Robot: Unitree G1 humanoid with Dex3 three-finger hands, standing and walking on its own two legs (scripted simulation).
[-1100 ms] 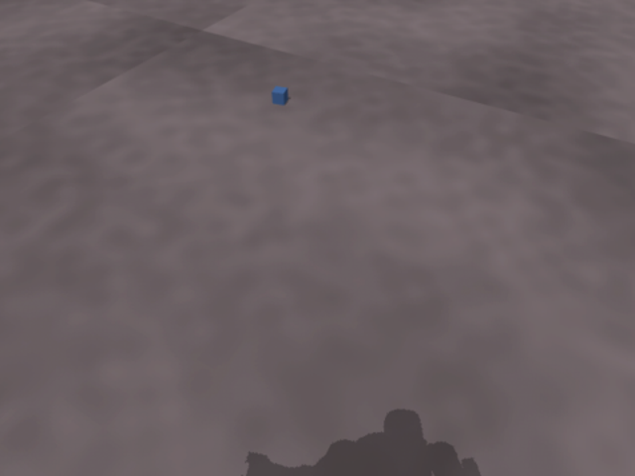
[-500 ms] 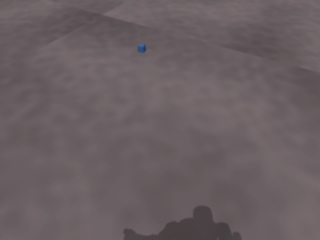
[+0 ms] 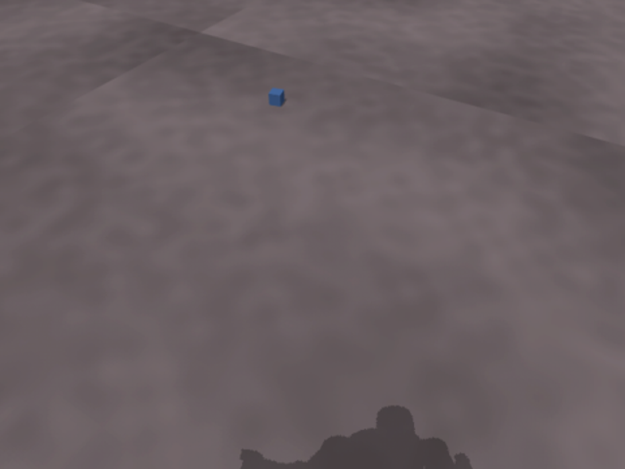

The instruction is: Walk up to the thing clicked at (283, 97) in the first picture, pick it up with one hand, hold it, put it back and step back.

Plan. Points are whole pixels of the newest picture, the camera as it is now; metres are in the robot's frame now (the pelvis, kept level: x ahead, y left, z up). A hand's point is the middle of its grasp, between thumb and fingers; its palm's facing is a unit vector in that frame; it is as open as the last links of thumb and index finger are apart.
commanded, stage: stand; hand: left
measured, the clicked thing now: (276, 97) +2.20 +0.26 -0.75
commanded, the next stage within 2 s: walk up in 0.02 s
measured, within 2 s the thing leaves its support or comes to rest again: neither
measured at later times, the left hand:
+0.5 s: hand (39, 465) +0.15 +0.40 -0.17, palm faces +0.34 -0.90 -0.28, open 7.4 cm
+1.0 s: hand (104, 336) +0.34 +0.37 -0.13, palm faces +0.58 -0.70 -0.40, open 7.4 cm
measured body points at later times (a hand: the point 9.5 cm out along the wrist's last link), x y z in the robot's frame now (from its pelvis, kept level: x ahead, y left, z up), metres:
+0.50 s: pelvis +0.12 +0.09 -0.03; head +0.06 +0.12 +0.42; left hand +0.14 +0.45 -0.15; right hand +0.31 -0.24 -0.07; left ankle +0.15 +0.21 -0.75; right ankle +0.12 -0.04 -0.68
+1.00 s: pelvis +0.43 +0.06 -0.03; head +0.44 +0.05 +0.42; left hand +0.31 +0.40 -0.11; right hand +0.72 -0.19 -0.13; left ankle +0.23 +0.14 -0.67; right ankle +0.53 -0.02 -0.75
